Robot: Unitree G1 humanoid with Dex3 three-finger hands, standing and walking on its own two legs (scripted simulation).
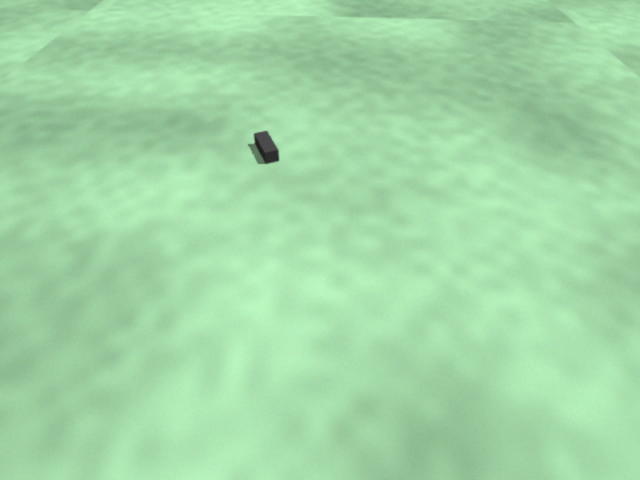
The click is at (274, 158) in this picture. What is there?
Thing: lying carton
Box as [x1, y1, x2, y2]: [254, 131, 278, 163]
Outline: 254,133 255,144 264,161 267,163 278,160 277,149 267,132 263,131
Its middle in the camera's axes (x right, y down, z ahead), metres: -0.29 -0.49 +2.14
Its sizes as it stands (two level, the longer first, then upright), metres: 0.198 0.074 0.070
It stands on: the floor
